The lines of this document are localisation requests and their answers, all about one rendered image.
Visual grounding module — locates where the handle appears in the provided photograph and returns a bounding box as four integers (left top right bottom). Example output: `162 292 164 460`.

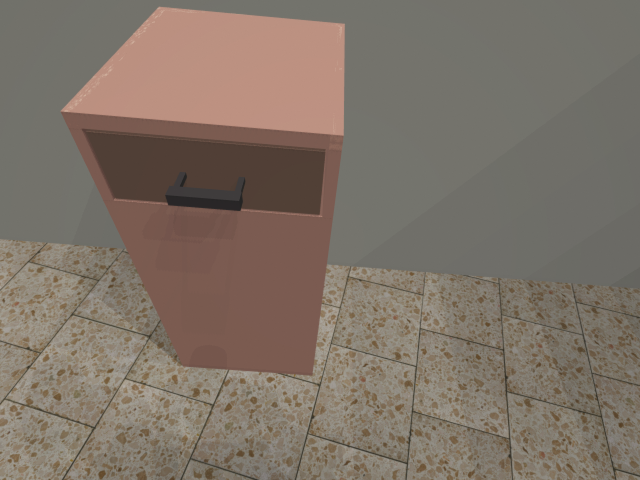
165 172 245 211

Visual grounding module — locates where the drawer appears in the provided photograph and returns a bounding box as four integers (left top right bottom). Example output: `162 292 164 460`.
86 129 326 215

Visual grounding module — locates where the cabinet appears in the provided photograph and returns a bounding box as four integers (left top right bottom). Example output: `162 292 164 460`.
60 7 345 376

